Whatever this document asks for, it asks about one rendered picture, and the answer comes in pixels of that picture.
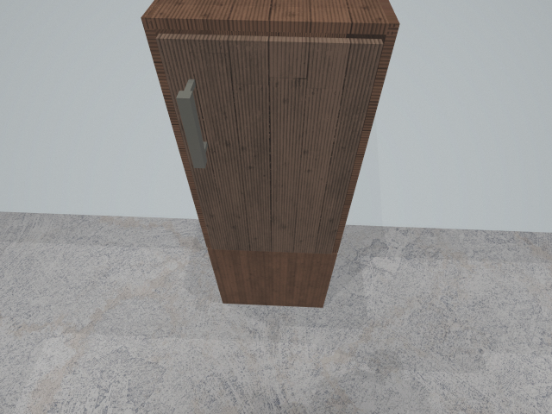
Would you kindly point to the handle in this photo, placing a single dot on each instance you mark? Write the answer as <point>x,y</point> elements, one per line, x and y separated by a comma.
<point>189,117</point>

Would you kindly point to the cupboard door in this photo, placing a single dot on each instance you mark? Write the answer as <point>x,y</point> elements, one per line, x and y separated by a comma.
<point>282,117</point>

